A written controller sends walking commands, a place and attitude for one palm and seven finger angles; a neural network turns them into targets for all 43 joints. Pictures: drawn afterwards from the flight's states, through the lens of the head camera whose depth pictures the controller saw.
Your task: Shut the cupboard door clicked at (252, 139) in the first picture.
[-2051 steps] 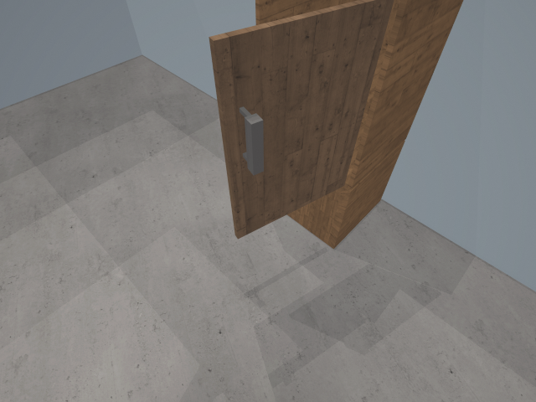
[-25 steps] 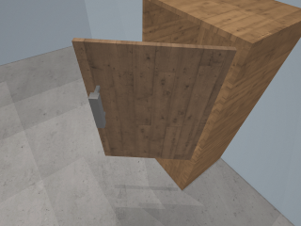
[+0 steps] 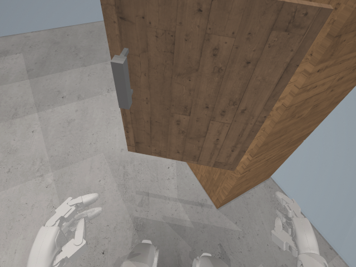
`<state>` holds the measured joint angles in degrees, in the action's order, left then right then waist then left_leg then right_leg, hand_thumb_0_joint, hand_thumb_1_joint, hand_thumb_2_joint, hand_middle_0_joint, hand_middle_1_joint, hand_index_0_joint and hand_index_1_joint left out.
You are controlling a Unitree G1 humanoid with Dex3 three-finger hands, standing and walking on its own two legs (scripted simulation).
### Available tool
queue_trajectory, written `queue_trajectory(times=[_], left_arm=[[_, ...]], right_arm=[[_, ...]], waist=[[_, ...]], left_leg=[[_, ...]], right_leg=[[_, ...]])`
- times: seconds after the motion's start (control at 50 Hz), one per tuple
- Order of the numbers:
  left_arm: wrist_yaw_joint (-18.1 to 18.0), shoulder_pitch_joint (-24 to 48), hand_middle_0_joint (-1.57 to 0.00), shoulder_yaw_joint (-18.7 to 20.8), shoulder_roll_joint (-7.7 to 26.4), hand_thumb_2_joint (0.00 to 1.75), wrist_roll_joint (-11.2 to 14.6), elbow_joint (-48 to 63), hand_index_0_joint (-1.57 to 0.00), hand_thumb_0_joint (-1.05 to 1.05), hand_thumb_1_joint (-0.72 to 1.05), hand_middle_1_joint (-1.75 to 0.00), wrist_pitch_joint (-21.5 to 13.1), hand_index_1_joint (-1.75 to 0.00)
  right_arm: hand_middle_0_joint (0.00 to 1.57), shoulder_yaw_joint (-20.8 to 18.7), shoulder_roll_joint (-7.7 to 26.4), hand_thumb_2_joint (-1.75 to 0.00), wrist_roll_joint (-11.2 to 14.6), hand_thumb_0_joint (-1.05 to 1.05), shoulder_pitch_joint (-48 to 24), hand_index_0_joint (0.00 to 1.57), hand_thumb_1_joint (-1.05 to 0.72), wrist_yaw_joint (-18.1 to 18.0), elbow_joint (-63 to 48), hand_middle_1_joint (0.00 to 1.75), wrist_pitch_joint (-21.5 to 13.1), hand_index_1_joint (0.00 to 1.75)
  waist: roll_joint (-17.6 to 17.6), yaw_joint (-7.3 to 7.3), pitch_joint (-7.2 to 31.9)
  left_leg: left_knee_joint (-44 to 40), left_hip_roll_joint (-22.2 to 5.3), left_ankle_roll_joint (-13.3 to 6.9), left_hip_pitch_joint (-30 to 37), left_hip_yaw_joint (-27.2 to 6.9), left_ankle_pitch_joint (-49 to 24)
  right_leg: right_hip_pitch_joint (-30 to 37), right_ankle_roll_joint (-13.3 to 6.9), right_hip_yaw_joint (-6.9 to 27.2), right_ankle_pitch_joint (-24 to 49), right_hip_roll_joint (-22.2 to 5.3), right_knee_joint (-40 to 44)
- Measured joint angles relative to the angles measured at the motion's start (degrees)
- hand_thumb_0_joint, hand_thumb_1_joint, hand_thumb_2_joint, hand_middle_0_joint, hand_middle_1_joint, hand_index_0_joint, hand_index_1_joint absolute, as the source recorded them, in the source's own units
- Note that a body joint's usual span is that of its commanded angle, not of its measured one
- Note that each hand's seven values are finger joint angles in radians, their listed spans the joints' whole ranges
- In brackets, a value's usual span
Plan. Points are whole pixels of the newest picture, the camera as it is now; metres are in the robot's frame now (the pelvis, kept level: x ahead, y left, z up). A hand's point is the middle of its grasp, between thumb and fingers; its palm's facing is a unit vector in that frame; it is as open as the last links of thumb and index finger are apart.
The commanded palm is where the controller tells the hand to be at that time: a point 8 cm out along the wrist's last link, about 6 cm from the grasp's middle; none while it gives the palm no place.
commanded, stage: raise the hand and make a fist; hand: left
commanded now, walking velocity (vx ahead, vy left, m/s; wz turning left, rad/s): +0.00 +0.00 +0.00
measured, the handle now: (125, 79) +0.51 +0.19 +0.12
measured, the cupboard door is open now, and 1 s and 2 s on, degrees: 51 51 51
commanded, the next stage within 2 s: bring the fist close to the handle in 1.44 s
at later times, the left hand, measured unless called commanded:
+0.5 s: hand (80, 194) +0.22 +0.21 +0.09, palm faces +0.00 -1.00 -0.03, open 3.6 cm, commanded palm +0.20 +0.25 +0.09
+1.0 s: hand (72, 180) +0.24 +0.22 +0.11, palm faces -0.07 -1.00 -0.03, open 3.1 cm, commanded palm +0.22 +0.28 +0.12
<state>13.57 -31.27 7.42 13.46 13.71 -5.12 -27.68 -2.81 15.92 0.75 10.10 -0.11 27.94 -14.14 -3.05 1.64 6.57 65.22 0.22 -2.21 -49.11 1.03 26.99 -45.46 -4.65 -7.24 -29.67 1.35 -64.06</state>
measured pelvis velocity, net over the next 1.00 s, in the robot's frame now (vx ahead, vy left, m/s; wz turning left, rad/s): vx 0.02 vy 0.04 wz -0.01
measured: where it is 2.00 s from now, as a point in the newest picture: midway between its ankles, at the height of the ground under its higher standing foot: outside the picture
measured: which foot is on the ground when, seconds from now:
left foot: down 0.00-1.00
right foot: down 0.00-1.00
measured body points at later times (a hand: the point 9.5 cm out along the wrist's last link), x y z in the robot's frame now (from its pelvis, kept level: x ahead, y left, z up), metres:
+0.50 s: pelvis +0.03 +0.02 +0.01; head +0.08 +0.02 +0.46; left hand +0.22 +0.26 +0.09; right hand +0.18 -0.23 -0.07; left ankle +0.05 +0.10 -0.65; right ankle +0.03 -0.08 -0.65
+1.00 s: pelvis +0.02 +0.04 +0.04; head +0.04 +0.05 +0.49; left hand +0.23 +0.27 +0.11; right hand +0.20 -0.18 -0.02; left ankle +0.05 +0.10 -0.65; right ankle +0.03 -0.08 -0.65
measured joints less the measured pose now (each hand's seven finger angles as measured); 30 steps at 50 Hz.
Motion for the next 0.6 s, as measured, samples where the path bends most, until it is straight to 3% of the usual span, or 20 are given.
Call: queue_trajectory(times=[0.06, 0.1, 0.14, 0.18, 0.24, 0.28, 0.32, 0.4, 0.48, 0.52, 0.6], left_arm=[[-0.9, -1.5, -0.52, 1.0, 1.0, 0.90, 2.5, 7.4, -0.52, 0.02, 0.90, -0.65, -3.9, -0.65], [0.4, 0.5, -0.55, 0.6, 0.7, 0.90, 3.9, 10.7, -0.55, 0.02, 0.90, -0.69, -6.2, -0.69], [3.0, 4.1, -0.59, -0.4, 0.3, 0.90, 4.3, 11.9, -0.59, 0.02, 0.90, -0.73, -5.9, -0.73], [5.9, 7.6, -0.62, -1.5, 0.3, 0.90, 3.7, 10.9, -0.63, 0.02, 0.90, -0.77, -1.7, -0.77], [8.6, 10.2, -0.68, -2.4, 1.2, 0.90, 2.8, 8.1, -0.68, 0.01, 0.90, -0.83, 9.0, -0.83], [7.8, 9.2, -0.72, -1.5, 1.2, 0.90, 3.0, 7.8, -0.72, 0.01, 0.90, -0.87, 14.5, -0.87], [5.1, 6.6, -0.75, 0.3, 0.8, 0.90, 3.7, 9.0, -0.76, 0.02, 0.90, -0.91, 16.1, -0.91], [0.5, 1.8, -0.83, 4.1, -0.2, 0.90, 4.7, 12.5, -0.83, 0.02, 0.90, -0.99, 10.0, -0.99], [1.8, 1.8, -0.90, 3.4, -0.5, 0.90, 4.7, 12.8, -0.90, 0.02, 0.90, -1.07, 3.4, -1.07], [3.8, 3.0, -0.93, 1.3, -0.5, 0.90, 4.5, 11.6, -0.94, 0.01, 0.90, -1.11, 3.3, -1.11], [5.3, 4.8, -1.01, -2.1, 0.6, 0.90, 2.8, 11.2, -1.01, 0.01, 0.90, -1.19, 7.1, -1.19]], right_arm=[[0.20, 1.0, 0.0, -0.89, 0.0, 0.01, -0.9, 0.20, -0.91, -0.9, 1.3, 0.29, -1.3, 0.30], [0.20, 2.1, -0.3, -0.89, 0.2, 0.01, -1.6, 0.20, -0.90, -1.4, 2.4, 0.29, -1.9, 0.30], [0.20, 3.3, -1.2, -0.89, 0.6, 0.01, -1.9, 0.20, -0.90, -1.9, 3.2, 0.29, -1.7, 0.30], [0.20, 4.3, -2.7, -0.89, 1.3, 0.01, -1.5, 0.20, -0.90, -2.2, 3.3, 0.29, -0.6, 0.30], [0.21, 5.2, -4.7, -0.89, 2.1, 0.01, 0.6, 0.20, -0.90, -2.5, 2.3, 0.30, 2.2, 0.30], [0.21, 5.3, -5.4, -0.89, 2.0, 0.01, 2.5, 0.20, -0.90, -2.6, 1.8, 0.30, 3.8, 0.30], [0.21, 4.7, -5.7, -0.89, 1.8, 0.01, 4.5, 0.20, -0.90, -2.8, 1.6, 0.30, 4.6, 0.30], [0.21, 3.1, -4.6, -0.89, 1.2, 0.01, 7.6, 0.20, -0.90, -2.7, 2.4, 0.30, 4.1, 0.30], [0.21, 2.2, -1.6, -0.89, 1.0, 0.01, 7.3, 0.20, -0.90, -2.3, 3.5, 0.30, 2.8, 0.30], [0.21, 2.0, -0.5, -0.89, 1.3, 0.01, 6.3, 0.20, -0.90, -2.5, 3.6, 0.30, 2.3, 0.30], [0.20, 2.0, -0.5, -0.89, 1.7, 0.01, 4.7, 0.20, -0.90, -3.0, 2.6, 0.29, 1.9, 0.30]], waist=[[2.2, 1.28, 0.5], [4.0, 1.63, 0.8], [5.4, 1.57, 1.0], [5.9, 1.10, 1.2], [5.6, -0.24, 1.0], [5.2, -1.22, 0.8], [4.8, -1.68, 0.7], [4.2, -1.33, 1.0], [4.8, -0.97, 0.9], [5.2, -0.93, 0.4], [5.0, -1.07, -0.1]], left_leg=[[2.9, -0.3, 0.3, -2.6, -1.8, 1.3], [4.1, -0.4, 0.4, -3.6, -2.7, 1.8], [4.5, -0.5, 0.4, -4.1, -2.9, 2.0], [3.7, -0.6, 0.4, -3.9, -2.2, 1.8], [0.8, -0.6, 0.1, -1.8, -0.6, 1.2], [-1.7, -0.6, 0.0, 0.6, 0.4, 0.7], [-3.9, -0.6, -0.1, 3.0, 1.1, 0.4], [-6.1, -0.4, -0.4, 5.1, 1.4, 0.1], [-4.3, 0.1, -1.1, 2.9, 0.5, 0.4], [-3.4, 0.2, -1.4, 1.9, 0.4, 0.5], [-3.5, 0.2, -2.0, 2.2, 0.9, 0.3]], right_leg=[[-1.4, -0.3, -1.8, -1.0, 0.4, -1.4], [-1.8, -0.2, -2.6, -1.4, 0.6, -1.7], [-2.2, 0.0, -2.8, -1.4, 0.7, -1.8], [-2.4, 0.2, -2.1, -1.2, 0.8, -1.4], [-1.2, 0.6, -0.4, -0.5, 0.7, 0.5], [0.5, 0.9, 0.7, 0.0, 0.7, 2.4], [2.6, 1.1, 1.5, 0.6, 0.9, 4.4], [4.7, 1.4, 1.9, 1.1, 0.8, 6.7], [3.3, 1.8, 1.0, 0.8, 0.3, 5.8], [2.5, 2.1, 0.8, 0.7, 0.2, 5.1], [2.7, 2.5, 1.3, 1.2, 0.1, 5.3]])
